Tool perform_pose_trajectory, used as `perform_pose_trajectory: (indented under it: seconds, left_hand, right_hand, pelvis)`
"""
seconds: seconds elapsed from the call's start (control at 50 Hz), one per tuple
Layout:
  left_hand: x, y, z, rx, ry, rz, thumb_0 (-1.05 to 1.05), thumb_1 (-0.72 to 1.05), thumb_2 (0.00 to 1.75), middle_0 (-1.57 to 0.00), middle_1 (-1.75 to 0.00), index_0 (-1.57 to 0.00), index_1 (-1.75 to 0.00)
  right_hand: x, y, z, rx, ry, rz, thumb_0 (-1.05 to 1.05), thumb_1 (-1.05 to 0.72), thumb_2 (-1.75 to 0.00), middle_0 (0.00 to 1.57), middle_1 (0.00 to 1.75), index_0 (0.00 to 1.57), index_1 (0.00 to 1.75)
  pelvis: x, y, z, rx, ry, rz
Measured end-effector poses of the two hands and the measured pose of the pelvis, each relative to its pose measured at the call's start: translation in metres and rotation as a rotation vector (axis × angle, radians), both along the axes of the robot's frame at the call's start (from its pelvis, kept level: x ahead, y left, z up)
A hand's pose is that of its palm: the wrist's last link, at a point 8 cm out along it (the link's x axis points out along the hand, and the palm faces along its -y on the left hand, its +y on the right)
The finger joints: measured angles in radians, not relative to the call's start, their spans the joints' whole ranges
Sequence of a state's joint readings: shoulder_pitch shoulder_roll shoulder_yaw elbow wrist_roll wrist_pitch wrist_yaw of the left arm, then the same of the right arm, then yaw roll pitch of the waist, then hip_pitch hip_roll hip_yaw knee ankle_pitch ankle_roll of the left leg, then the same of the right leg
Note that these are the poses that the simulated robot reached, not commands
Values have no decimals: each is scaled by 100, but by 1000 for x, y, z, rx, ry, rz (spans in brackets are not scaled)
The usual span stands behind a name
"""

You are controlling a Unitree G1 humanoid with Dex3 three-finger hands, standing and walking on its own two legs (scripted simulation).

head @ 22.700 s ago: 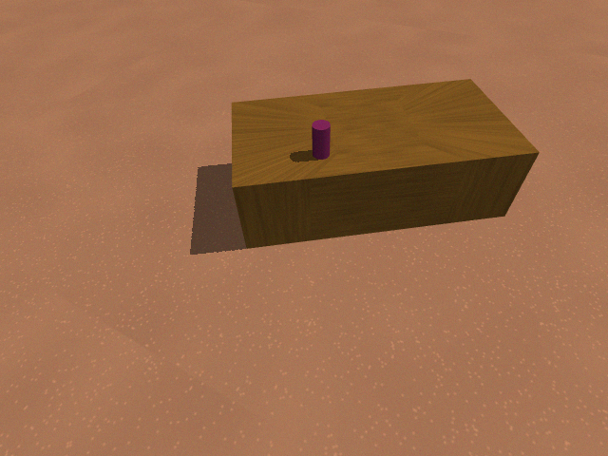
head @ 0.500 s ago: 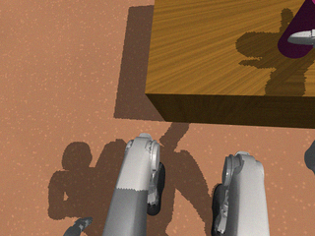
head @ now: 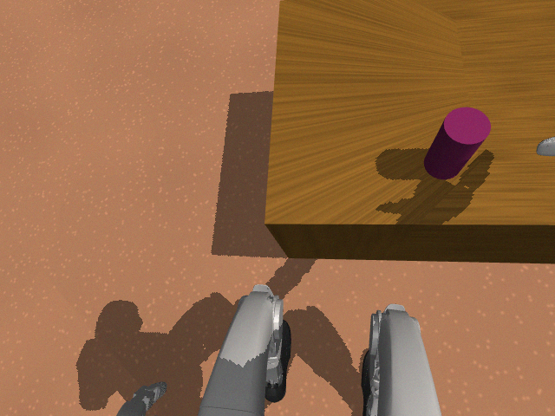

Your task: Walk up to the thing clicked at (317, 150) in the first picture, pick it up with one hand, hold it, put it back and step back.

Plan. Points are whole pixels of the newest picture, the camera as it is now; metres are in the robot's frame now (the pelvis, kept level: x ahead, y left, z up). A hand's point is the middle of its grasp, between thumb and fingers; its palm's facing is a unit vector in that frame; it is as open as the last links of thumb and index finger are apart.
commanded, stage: home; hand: right
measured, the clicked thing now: (453, 146) +0.55 -0.21 -0.15
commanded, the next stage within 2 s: none
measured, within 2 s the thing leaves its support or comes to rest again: neither
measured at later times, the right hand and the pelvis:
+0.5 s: hand out of the picture +0.39 -0.26 +0.06, palm faces +0.25 +0.91 -0.33, open 17.5 cm; pelvis +0.06 +0.00 +0.14, yaw -1 degrees
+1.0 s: hand (535, 365) +0.22 -0.17 +0.09, palm faces +0.21 +0.94 -0.25, open 17.5 cm; pelvis +0.07 +0.02 +0.16, yaw -4 degrees
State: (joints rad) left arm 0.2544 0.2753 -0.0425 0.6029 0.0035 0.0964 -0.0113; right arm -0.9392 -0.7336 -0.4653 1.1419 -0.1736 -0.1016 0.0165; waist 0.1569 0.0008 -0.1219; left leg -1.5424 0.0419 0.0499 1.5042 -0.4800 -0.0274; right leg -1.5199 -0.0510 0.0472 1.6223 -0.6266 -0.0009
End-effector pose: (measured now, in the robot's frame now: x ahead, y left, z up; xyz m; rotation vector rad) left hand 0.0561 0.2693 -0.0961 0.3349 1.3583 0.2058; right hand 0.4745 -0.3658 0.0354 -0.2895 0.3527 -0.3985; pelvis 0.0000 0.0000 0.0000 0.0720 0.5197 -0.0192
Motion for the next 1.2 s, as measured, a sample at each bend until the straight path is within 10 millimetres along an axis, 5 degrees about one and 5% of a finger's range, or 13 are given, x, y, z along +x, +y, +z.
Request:
perform_pose_trajectory:
  seconds: [0.12,0.2,0.36,0.54,0.78,0.9,1.02,1.2]
  left_hand:
    - [-3,0,44,18,23,11,0,89,90,-20,-29,-21,-30]
    - [-6,0,70,20,32,34,0,90,90,-20,-29,-21,-30]
    - [8,-4,111,8,-31,85,1,90,90,-20,-29,-21,-30]
    - [66,-13,141,-3,-199,57,1,90,90,-20,-29,-21,-30]
    - [168,-29,172,-79,-509,-31,1,90,90,-20,-29,-21,-30]
    - [200,-34,191,-82,-628,-87,1,90,90,-20,-29,-21,-30]
    - [205,-33,199,-72,-680,-127,1,90,90,-20,-29,-21,-30]
    - [173,-26,191,-63,-651,-107,1,90,90,-20,-30,-21,-30]
  right_hand:
    - [-7,-18,47,-9,37,-89,-1,52,-6,5,6,6,5]
    - [-16,-15,60,-4,105,-96,-1,54,-6,5,5,5,5]
    - [-62,30,49,39,252,-18,-1,55,-5,5,5,5,5]
    - [-130,69,62,94,269,-19,-1,54,-5,6,5,6,5]
    - [-222,124,80,147,330,37,-1,52,-7,6,6,6,5]
    - [-265,147,82,206,355,25,-1,53,-6,6,6,6,5]
    - [-282,147,85,199,356,2,-1,55,-5,6,5,6,5]
    - [-278,149,89,177,338,27,-1,55,-5,5,5,5,5]
  pelvis:
    - [13,0,43,4,-45,-6]
    - [23,-2,68,2,-77,-6]
    - [41,-3,112,-10,-167,-5]
    - [60,0,146,-29,-285,-14]
    - [75,8,164,-54,-396,-25]
    - [74,15,166,-62,-429,-36]
    - [68,20,165,-68,-446,-46]
    - [60,20,164,-69,-452,-40]
